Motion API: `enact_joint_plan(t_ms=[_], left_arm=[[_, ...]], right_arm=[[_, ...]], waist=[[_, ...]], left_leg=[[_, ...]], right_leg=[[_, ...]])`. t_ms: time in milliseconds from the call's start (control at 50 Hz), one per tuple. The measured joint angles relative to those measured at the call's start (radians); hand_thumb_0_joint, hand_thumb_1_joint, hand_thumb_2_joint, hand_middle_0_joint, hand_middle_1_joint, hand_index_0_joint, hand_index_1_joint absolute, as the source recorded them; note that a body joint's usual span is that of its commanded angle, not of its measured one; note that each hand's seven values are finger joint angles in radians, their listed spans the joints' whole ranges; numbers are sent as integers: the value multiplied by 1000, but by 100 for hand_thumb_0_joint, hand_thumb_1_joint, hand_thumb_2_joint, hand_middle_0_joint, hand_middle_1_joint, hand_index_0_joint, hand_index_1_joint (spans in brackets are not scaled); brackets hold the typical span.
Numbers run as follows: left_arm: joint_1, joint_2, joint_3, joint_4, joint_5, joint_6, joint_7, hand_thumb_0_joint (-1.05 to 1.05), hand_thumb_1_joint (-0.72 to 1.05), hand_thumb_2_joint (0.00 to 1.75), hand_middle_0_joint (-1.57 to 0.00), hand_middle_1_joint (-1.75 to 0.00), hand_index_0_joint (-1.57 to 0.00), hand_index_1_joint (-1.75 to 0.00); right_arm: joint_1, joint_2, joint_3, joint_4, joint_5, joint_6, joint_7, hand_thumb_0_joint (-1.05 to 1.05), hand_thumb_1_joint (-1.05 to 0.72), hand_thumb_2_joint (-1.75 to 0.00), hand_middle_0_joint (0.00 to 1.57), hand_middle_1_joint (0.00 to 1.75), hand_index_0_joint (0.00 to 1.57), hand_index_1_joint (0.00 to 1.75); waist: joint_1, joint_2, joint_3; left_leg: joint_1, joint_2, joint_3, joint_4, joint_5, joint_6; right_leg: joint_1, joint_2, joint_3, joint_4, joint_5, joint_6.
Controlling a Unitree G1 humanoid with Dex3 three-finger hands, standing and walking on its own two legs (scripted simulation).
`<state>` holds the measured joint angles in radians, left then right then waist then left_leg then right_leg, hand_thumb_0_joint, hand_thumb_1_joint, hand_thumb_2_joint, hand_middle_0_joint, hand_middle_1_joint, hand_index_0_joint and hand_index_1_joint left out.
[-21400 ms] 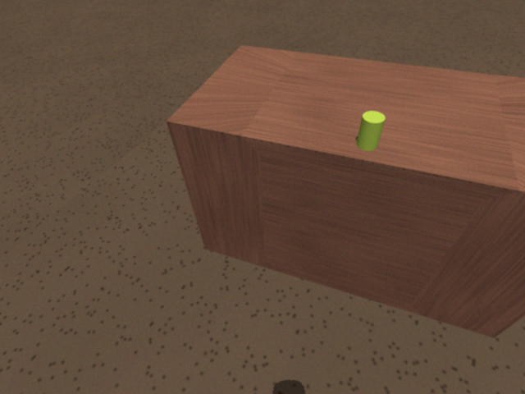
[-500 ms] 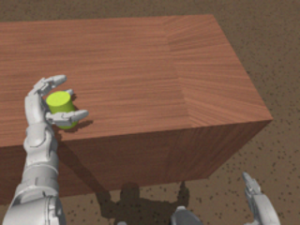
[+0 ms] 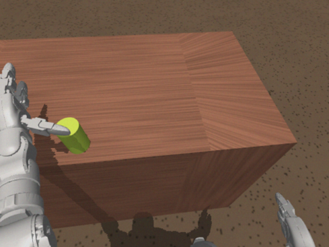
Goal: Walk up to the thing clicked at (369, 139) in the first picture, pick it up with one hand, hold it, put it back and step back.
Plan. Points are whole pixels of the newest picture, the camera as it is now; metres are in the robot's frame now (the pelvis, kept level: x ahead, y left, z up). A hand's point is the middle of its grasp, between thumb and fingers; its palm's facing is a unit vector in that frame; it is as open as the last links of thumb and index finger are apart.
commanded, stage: withdraw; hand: left
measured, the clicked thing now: (73, 136) +0.42 +0.22 +0.03
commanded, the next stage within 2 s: rise in 0.02 s
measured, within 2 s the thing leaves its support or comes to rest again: neither
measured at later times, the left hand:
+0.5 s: hand out of the picture +0.40 +0.40 +0.12, palm faces +0.49 -0.82 -0.30, open 17.6 cm
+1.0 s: hand (8, 224) +0.21 +0.25 +0.13, palm faces +0.32 -0.86 -0.39, open 17.4 cm
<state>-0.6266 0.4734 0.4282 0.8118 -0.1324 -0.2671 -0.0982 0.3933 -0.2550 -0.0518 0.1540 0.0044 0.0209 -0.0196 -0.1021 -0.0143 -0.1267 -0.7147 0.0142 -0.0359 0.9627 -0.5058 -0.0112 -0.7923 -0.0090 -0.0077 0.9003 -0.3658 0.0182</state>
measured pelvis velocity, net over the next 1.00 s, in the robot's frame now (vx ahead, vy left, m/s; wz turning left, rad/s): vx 0.02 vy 0.00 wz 0.03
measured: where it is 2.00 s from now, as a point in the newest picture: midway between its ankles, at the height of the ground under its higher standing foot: outside the picture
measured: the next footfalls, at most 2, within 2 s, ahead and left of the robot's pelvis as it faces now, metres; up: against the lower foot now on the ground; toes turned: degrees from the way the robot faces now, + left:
none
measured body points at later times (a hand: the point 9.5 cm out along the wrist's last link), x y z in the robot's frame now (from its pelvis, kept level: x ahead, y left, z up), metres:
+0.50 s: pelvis +0.01 +0.00 +0.02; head +0.07 +0.02 +0.47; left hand +0.37 +0.44 +0.14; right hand +0.15 -0.27 -0.04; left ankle -0.02 +0.12 -0.68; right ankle +0.04 -0.13 -0.68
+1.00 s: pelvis +0.02 +0.00 +0.03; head +0.03 -0.02 +0.48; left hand +0.18 +0.29 +0.15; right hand +0.18 -0.26 -0.03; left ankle -0.02 +0.12 -0.68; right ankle +0.04 -0.14 -0.68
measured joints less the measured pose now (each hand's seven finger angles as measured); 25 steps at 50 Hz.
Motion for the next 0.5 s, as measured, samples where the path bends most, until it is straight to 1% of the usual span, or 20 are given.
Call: enact_joint_plan(t_ms=[60,160,180,200,220,260,300,340,380,400,420,460,500], left_arm=[[-39,58,4,42,-17,47,-39,-2,-58,7,-7,-8,-8,-7],[-105,134,10,153,-42,119,-118,-1,-59,5,-5,-6,-7,-5],[-107,148,2,166,-15,131,-119,-1,-59,5,-5,-6,-7,-5],[-104,163,-6,177,12,145,-112,-1,-59,5,-5,-6,-7,-5],[-103,174,-12,195,31,158,-103,-1,-59,4,-5,-6,-7,-5],[-100,189,-9,224,60,188,-87,-1,-59,4,-6,-6,-7,-5],[-86,201,10,231,88,214,-72,-1,-58,4,-6,-6,-8,-5],[-66,216,42,224,112,234,-56,-1,-58,3,-7,-7,-8,-5],[-47,239,70,215,127,240,-36,-1,-58,3,-7,-7,-9,-6],[-39,250,78,211,131,241,-24,-1,-58,3,-7,-6,-9,-6],[-31,260,80,208,133,239,-12,-1,-58,3,-8,-6,-9,-5],[-11,276,71,206,135,238,12,-1,-59,2,-8,-6,-9,-5],[25,273,59,185,136,243,34,-1,-59,2,-8,-5,-8,-5]], right_arm=[[-14,-4,2,64,13,-4,-7,-1,52,-5,5,5,6,5],[-51,-6,29,145,30,-21,-12,-1,53,-5,5,5,5,5],[-57,-5,32,146,31,-19,-8,-1,53,-5,5,6,5,5],[-61,-4,32,141,32,-17,-5,-1,53,-5,5,6,5,5],[-63,-4,33,136,35,-17,-3,-1,54,-5,5,6,5,5],[-63,-6,34,134,39,-19,4,-1,54,-5,5,6,5,5],[-61,-7,32,147,40,-16,11,-1,54,-5,5,6,6,5],[-53,-12,34,154,43,-3,16,-1,53,-6,5,6,6,5],[-44,-16,37,161,47,3,17,-1,53,-6,5,6,6,5],[-41,-17,37,171,48,1,16,-1,52,-6,5,6,6,5],[-41,-18,38,185,48,-2,15,-1,51,-6,6,6,6,5],[-50,-20,33,218,48,-6,13,-1,50,-7,6,6,6,5],[-57,-26,25,233,48,-8,11,-1,50,-7,6,6,6,5]], waist=[[8,11,-10],[19,26,-17],[19,28,-12],[19,31,-5],[19,33,3],[20,33,17],[22,29,26],[23,22,33],[23,12,38],[25,7,39],[29,3,37],[39,0,31],[51,5,25]], left_leg=[[33,1,0,-28,7,2],[53,-2,3,-58,20,7],[56,-3,5,-63,23,7],[62,-4,7,-72,27,7],[70,-6,9,-82,33,8],[81,-8,12,-102,44,9],[89,-9,14,-119,54,9],[99,-8,14,-133,60,8],[112,-7,12,-145,65,6],[118,-6,11,-150,67,5],[123,-5,9,-154,68,4],[131,-2,6,-160,69,3],[142,-1,4,-166,69,3]], right_leg=[[35,1,-1,-30,7,1],[55,-2,2,-60,19,5],[57,-3,4,-64,22,5],[63,-4,6,-71,26,6],[70,-6,8,-80,31,7],[79,-8,11,-96,40,8],[86,-9,13,-111,49,9],[95,-8,13,-125,55,8],[109,-7,10,-136,59,6],[116,-7,9,-142,60,5],[122,-6,7,-147,62,4],[133,-4,3,-157,64,3],[148,-2,1,-168,67,2]])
